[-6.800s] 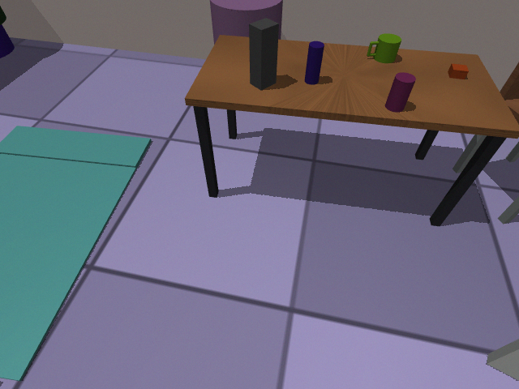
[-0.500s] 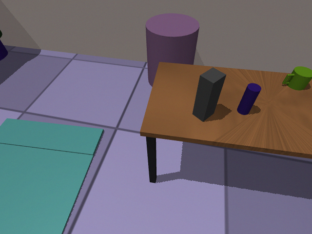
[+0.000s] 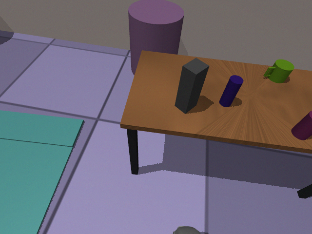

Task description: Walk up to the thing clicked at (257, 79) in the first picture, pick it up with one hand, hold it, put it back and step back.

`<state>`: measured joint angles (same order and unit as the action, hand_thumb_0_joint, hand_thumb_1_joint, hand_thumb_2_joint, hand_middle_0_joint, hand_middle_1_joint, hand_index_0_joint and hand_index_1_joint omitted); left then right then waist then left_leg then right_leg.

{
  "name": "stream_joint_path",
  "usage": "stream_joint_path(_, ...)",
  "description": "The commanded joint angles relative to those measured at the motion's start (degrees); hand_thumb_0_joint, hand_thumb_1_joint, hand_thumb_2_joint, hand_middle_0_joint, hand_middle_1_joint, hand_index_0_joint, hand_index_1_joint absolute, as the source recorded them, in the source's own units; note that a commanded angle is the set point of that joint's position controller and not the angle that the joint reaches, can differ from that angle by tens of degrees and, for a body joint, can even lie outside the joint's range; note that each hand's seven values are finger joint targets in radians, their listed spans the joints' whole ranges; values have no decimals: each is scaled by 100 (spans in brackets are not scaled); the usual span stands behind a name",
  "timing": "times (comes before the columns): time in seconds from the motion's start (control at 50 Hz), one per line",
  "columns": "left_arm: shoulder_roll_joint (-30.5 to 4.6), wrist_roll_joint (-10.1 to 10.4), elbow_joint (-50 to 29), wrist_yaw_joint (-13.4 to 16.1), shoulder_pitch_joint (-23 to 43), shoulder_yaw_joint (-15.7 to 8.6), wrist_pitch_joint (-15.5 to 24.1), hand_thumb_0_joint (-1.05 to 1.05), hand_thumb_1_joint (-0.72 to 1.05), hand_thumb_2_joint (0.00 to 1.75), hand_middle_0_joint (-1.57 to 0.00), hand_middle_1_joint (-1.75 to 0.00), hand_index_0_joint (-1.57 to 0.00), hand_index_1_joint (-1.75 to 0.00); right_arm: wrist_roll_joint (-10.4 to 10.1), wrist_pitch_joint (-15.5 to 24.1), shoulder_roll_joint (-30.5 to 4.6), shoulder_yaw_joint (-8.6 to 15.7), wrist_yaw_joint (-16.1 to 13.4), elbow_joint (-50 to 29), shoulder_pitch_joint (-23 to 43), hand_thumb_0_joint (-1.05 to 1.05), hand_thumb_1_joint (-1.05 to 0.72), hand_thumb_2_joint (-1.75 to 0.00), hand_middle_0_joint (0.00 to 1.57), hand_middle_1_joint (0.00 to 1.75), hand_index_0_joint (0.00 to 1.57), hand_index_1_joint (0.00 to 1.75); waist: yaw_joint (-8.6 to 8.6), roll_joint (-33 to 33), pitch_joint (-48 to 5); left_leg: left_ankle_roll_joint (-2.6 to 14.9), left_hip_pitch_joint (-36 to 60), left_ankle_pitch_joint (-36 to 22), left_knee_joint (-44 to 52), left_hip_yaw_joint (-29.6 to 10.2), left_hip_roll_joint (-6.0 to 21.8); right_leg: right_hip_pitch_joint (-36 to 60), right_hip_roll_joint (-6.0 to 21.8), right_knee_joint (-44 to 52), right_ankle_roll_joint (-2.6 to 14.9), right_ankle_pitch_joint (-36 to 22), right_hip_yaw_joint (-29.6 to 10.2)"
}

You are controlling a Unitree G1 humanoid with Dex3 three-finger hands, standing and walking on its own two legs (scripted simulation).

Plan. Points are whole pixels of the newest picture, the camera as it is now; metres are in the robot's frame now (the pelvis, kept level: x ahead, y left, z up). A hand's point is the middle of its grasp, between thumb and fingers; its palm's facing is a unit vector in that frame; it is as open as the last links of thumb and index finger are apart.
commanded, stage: walk up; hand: left
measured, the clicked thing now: (190, 87) +0.67 -0.13 -0.08
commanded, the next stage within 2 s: none
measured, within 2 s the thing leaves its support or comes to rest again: neither
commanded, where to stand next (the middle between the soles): +0.19 -0.29 m, yaw -6 degrees
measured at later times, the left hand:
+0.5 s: hand (118, 226) +0.17 +0.11 -0.17, palm faces -0.16 -0.94 -0.30, open 7.4 cm
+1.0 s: hand (177, 217) +0.19 -0.06 -0.15, palm faces -0.16 -0.90 -0.40, open 7.4 cm
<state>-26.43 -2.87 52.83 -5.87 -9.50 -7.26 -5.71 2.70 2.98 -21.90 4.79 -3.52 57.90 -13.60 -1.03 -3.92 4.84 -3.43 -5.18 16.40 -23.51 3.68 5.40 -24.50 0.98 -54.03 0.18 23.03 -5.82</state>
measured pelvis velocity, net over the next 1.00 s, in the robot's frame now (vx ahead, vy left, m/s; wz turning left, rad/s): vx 0.11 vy -0.32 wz -0.18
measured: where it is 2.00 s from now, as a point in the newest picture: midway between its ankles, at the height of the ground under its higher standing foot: outside the picture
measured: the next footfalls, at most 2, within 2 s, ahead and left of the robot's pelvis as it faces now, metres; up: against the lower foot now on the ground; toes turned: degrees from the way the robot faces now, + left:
right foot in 0.12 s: +0.11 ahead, -0.24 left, +0.00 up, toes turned -3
left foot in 0.40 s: +0.15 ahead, -0.03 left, +0.00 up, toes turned -1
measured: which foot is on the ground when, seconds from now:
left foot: down 0.00-0.16, up 0.18-0.38, down 0.40-0.76, up 0.78-1.00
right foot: up 0.00-0.10, down 0.12-0.42, up 0.44-0.72, down 0.74-1.00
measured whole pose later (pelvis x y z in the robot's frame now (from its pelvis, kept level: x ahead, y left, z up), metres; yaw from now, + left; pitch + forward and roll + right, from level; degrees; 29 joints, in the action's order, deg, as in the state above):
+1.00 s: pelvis +0.11 -0.32 -0.02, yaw -11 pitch -2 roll +0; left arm -21.8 -0.6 48.9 -1.2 -18.5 -2.8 2.0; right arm 0.9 1.5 -25.0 2.8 -0.8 49.6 -14.6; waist -2.3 2.4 5.9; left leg 1.7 -28.1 27.0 -59.2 -1.8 0.5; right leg -16.6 -1.2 -39.5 1.6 21.0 0.5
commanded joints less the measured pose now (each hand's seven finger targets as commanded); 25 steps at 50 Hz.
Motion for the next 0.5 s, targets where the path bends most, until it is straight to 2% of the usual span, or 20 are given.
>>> stream_joint_path(0.0,-638,-10,-1025,-129,585,-187,118,0,90,90,-20,-30,-20,-30,-20,152,-2040,512,-154,-655,-99,0,-90,-90,20,30,20,30,265,1454,11,1384,150,-2489,-14,-495,1440,-507,496,877,-69,68,-42)
stream_joint_path(0.02,-632,-19,-1076,-138,612,-186,140,0,90,90,-20,-30,-20,-30,-36,139,-2052,519,-135,-679,-144,0,-90,-90,20,30,20,30,291,1449,-91,1320,8,-2527,-184,-319,1319,-220,419,1187,-17,-37,166)
stream_joint_path(0.06,-701,0,-966,-129,83,-239,157,0,90,90,-20,-30,-20,-30,-28,85,-2095,513,-98,-804,159,0,-90,-90,20,30,20,30,38,1461,-370,1209,-531,-2250,-589,-57,1128,634,237,1479,77,-282,653)
stream_joint_path(0.1,-877,-3,-612,-91,-890,-346,221,0,90,90,-20,-30,-20,-30,-46,-14,-1940,450,-91,-864,259,0,-90,-90,20,30,20,30,-435,617,-721,943,-1259,-1166,-1991,411,665,1935,-169,2107,121,-1317,1200)
stream_joint_path(0.12,-1281,-64,-488,-18,-1532,-477,253,0,90,90,-20,-30,-20,-30,-39,-48,-1632,340,-122,-952,195,0,-90,-90,20,30,20,30,-822,-330,-988,763,-1924,-365,-3410,570,211,2647,-194,2347,264,-1336,891)
stream_joint_path(0.14,-1914,-76,-675,43,-1641,-613,265,0,90,90,-20,-30,-20,-30,-118,-75,-1239,195,-124,-1194,141,0,-90,-90,20,30,20,30,-852,-2021,-852,537,-3292,2333,-4508,564,-663,2681,1139,3521,817,-1014,-1723)
stream_joint_path(0.16,-2079,-12,-940,44,-1128,-581,255,0,90,90,-20,-30,-20,-30,-159,-116,-1480,270,-168,-1205,60,0,-90,-90,20,30,20,30,-585,-1734,-764,438,-3124,2472,-5035,8,-482,1998,1744,4107,1462,-285,-3093)
stream_joint_path(0.18,-2030,20,-1147,60,-715,-559,241,0,90,90,-20,-30,-20,-30,-158,-76,-1697,338,-159,-1106,30,0,-90,-90,20,30,20,30,-404,-1205,-488,453,-2816,2172,-4986,-141,-226,1341,1827,4178,1710,226,-3162)
stream_joint_path(0.2,-1766,47,-1277,92,-497,-478,225,0,90,90,-20,-30,-20,-30,-277,-69,-1800,344,-119,-956,-52,0,-90,-90,20,30,20,30,-321,-564,-375,473,-2672,1791,-4807,-325,-35,1203,1532,3868,1663,5,-2330)
stream_joint_path(0.24,-1389,-31,-1347,181,-134,-349,244,0,90,90,-20,-30,-20,-30,-331,-12,-1596,275,-93,-696,-639,0,-90,-90,20,30,20,30,-69,-439,-412,509,-2450,1436,-3720,-207,148,1258,896,3024,1263,-779,-1019)
stream_joint_path(0.3,-1204,-118,-1575,151,-126,-261,279,0,90,90,-20,-30,-20,-30,-226,96,-1492,274,-97,-682,-1001,0,-90,-90,20,30,20,30,-83,-647,-510,521,-1635,1458,-2233,-37,-89,791,883,2771,1461,-1650,-1049)
stream_joint_path(0.32,-1098,-107,-1655,145,-128,-220,272,0,90,90,-20,-30,-20,-30,-207,154,-1459,285,-99,-698,-1169,0,-90,-90,20,30,20,30,3,-576,-509,576,-1335,1148,-1562,-131,-138,680,895,2565,1474,-2117,-1038)
stream_joint_path(0.34,-1086,-68,-1741,137,81,-169,247,0,90,90,-20,-30,-20,-30,-166,202,-1424,335,-127,-591,-1634,0,-90,-90,20,30,20,30,283,-468,-631,605,-492,339,-868,-264,-113,214,808,2121,1337,-2193,-879)
stream_joint_path(0.36,-916,-38,-1856,130,287,-102,203,0,90,90,-20,-30,-20,-30,-129,244,-1510,434,-188,-424,-2232,0,-90,-90,20,30,20,30,594,-77,-807,476,447,-709,-106,-254,-89,-311,498,1465,1072,-1523,-571)
stream_joint_path(0.38,-433,4,-1982,139,258,37,188,0,90,90,-20,-30,-20,-30,16,268,-2099,616,-281,-413,-2408,0,-90,-90,20,30,20,30,766,1286,-695,493,919,-402,542,-1723,872,-1273,-324,403,607,-144,-404)
stream_joint_path(0.4,-435,-64,-1906,181,-112,44,111,0,90,90,-20,-30,-20,-30,43,272,-2555,700,-354,-626,-1990,0,-90,-90,20,30,20,30,405,1322,-538,767,628,310,990,-3734,2202,-1957,-604,-697,292,691,-667)
stream_joint_path(0.42,-1049,-111,-1666,202,-393,-166,10,0,90,90,-20,-30,-20,-30,-42,266,-2673,725,-364,-869,-1299,0,-90,-90,20,30,20,30,246,591,-332,1142,-357,2247,1302,-3958,2482,-1488,-152,-1077,237,495,-1029)
stream_joint_path(0.44,-1258,-76,-1535,160,-733,-231,-12,0,90,90,-20,-30,-20,-30,-94,272,-2651,689,-314,-1043,-617,0,-90,-90,20,30,20,30,3,770,70,1675,-1037,2803,1396,-3708,2573,-1322,-38,-1518,176,524,-845)
stream_joint_path(0.46,-1279,-88,-1441,109,-831,-255,11,0,90,90,-20,-30,-20,-30,-91,286,-2432,641,-284,-1105,-296,0,-90,-90,20,30,20,30,-183,807,190,1734,-1060,2394,1209,-3111,2249,-1248,-24,-1641,158,256,-879)
stream_joint_path(0.48,-1216,-78,-1304,75,-943,-311,40,0,90,90,-20,-30,-20,-30,-60,298,-2221,567,-264,-1110,-240,0,-90,-90,20,30,20,30,-308,972,265,1557,-1190,1886,1017,-2487,1912,-1078,-12,-1552,110,4,-942)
